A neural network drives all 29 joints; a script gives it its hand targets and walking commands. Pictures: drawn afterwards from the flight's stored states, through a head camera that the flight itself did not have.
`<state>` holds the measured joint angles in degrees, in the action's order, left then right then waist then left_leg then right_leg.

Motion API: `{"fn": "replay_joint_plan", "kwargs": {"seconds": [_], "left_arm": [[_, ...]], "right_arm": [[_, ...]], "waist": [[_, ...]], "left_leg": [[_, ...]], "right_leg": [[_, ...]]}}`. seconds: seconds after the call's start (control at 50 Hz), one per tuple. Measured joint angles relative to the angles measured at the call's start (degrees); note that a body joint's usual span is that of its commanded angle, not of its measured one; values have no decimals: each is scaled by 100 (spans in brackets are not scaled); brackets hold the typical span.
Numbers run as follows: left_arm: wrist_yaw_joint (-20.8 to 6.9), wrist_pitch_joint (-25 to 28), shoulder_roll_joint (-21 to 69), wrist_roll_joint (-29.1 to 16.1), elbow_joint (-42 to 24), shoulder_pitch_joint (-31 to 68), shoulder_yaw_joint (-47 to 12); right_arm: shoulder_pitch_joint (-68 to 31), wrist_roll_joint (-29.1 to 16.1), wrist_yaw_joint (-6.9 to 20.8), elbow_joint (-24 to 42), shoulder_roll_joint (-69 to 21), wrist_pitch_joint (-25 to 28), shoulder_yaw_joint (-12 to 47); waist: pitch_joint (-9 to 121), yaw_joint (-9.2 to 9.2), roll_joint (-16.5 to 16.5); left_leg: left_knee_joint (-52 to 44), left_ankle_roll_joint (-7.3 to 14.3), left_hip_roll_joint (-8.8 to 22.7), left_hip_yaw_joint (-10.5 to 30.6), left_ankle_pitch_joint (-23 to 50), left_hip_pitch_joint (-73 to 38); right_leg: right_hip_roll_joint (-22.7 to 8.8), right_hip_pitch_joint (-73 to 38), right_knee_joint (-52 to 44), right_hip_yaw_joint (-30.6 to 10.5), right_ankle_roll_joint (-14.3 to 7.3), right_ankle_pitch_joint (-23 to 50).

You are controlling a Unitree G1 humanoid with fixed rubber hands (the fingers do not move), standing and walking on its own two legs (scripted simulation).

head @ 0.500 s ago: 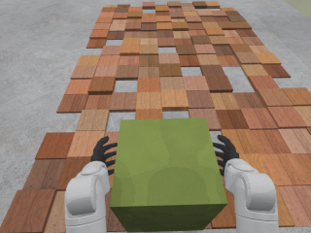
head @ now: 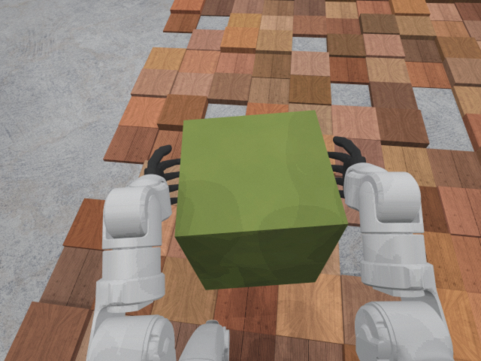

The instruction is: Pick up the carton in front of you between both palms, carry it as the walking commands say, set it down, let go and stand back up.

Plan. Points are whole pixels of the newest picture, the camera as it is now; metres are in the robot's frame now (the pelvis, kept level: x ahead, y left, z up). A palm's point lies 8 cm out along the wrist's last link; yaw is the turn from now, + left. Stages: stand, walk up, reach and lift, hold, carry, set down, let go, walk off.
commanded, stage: carry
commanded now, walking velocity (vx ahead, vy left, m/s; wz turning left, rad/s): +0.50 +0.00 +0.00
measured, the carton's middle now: (255, 208) +0.38 +0.02 +0.00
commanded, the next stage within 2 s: none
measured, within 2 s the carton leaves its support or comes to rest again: neither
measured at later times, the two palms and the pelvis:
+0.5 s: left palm (186, 29) +0.70 +0.16 +0.13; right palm (342, 35) +0.66 -0.14 +0.13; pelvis +0.35 +0.05 +0.01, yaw -3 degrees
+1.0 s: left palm out of the picture +1.00 +0.22 +0.13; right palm out of the picture +1.00 -0.08 +0.13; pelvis +0.65 +0.06 +0.01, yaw -1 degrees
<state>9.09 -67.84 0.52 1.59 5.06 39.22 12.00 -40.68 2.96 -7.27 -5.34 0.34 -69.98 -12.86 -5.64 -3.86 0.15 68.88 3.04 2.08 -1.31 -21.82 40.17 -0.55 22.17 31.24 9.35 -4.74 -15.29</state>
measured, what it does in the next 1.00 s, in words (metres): walks ahead: left foot, then right foot 0.03 m higher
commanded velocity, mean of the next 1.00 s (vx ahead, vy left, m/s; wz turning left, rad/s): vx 0.50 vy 0.00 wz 0.00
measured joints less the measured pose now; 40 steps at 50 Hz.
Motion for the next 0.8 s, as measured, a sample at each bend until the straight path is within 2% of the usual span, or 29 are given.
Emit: {"fn": "replay_joint_plan", "kwargs": {"seconds": [0.08, 0.16, 0.2, 0.22, 0.26, 0.28, 0.32, 0.44, 0.52, 0.56, 0.58, 0.6, 0.64, 0.68, 0.7, 0.74, 0.8], "left_arm": [[24, 60, 73, -26, -382, 103, 129], [26, 2, 124, -25, -806, 225, 181], [18, -88, 70, -41, -1000, 287, 212], [6, -105, -1, -69, -1033, 371, 211], [-33, -186, -91, -86, -1088, 441, 252], [-50, -263, -77, -64, -1131, 427, 284], [-86, -442, 64, 52, -1273, 343, 346], [-272, -617, 690, 446, -2145, -376, 335], [-315, -583, 926, 570, -2734, -925, 171], [-283, -592, 942, 605, -2910, -1109, 77], [-283, -608, 929, 604, -2941, -1158, 53], [-282, -588, 928, 604, -2914, -1200, 21], [-268, -534, 942, 644, -2631, -1133, -79], [-217, -547, 928, 671, -2313, -993, -151], [-182, -559, 896, 649, -2215, -986, -162], [-126, -598, 778, 556, -2068, -1041, -168], [-94, -631, 552, 386, -1721, -970, -132]], "right_arm": [[13, 41, -15, 504, -131, 64, -143], [19, 29, -21, 1032, -190, 31, -209], [-75, 44, -24, 1148, -224, 0, -194], [-124, 74, -26, 1195, -255, 29, -194], [-217, 126, -42, 1200, -311, 7, -170], [-203, 142, -52, 1229, -346, -53, -174], [-63, 161, -56, 1396, -430, -219, -229], [729, 197, 31, 2301, -797, -411, -418], [1184, 117, 199, 2792, -915, -409, -368], [1299, 149, 192, 2892, -934, -421, -252], [1326, 154, 196, 2902, -920, -437, -212], [1338, 148, 199, 2879, -855, -456, -166], [1336, 107, 203, 2770, -662, -536, -175], [1272, 61, 231, 2561, -481, -603, -217], [1210, 59, 248, 2410, -429, -618, -210], [1110, 101, 260, 2102, -418, -624, -168], [960, 232, 263, 1658, -436, -585, -88]], "waist": [[-61, -31, -7], [0, 44, -14], [63, 154, -6], [36, 234, -141], [7, 375, -193], [16, 429, -158], [51, 509, -49], [195, 649, 148], [353, 672, 130], [461, 654, 100], [519, 639, 95], [548, 614, 214], [541, 503, 474], [539, 276, 338], [532, 185, 279], [566, 53, 203], [659, -104, 124]], "left_leg": [[-1427, -48, 89, -85, 572, 297], [-3238, 35, -51, -337, 1606, -259], [-3939, 94, -129, -561, 2224, -815], [-3713, 163, -215, -638, 2027, -838], [-3404, 292, -267, -669, 1429, -923], [-3435, 325, -264, -659, 1249, -1036], [-3734, 318, -210, -636, 1458, -1336], [-4619, 214, -120, -566, 905, -2407], [-4862, 112, -88, -522, 537, -3093], [-4856, 43, -93, -516, 259, -3434], [-4781, 1, -90, -517, 87, -3583], [-4591, -45, 14, -512, -107, -3680], [-3465, -153, 329, -447, 393, -3380], [-1458, -290, 138, -142, 96, -2536], [-691, -267, 11, -32, -77, -2130], [-161, -192, -108, 47, -187, -1505], [-1004, -204, -68, 74, -88, -952]], "right_leg": [[-21, -458, -122, -66, 127, -387], [-67, -957, 95, -102, 321, -1017], [-132, -1023, 794, -96, 385, -1394], [-214, -863, 1425, -268, 390, -1338], [-54, -301, 2983, -712, 385, -1379], [31, -18, 3553, -806, 373, -1349], [95, 437, 3927, -785, 363, -1097], [19, 1295, 2562, -626, 418, -708], [11, 1495, 1394, -458, 418, 79], [44, 1405, 742, -317, 388, 586], [77, 1290, 392, -227, 345, 847], [168, 1140, 298, -130, 164, 1104], [375, 823, 334, 32, -419, 724], [355, 592, 291, -14, -1081, 355], [326, 467, 209, -45, -1198, 375], [275, 161, -28, -133, -1111, 362], [199, -257, -283, -192, -1028, 100]]}}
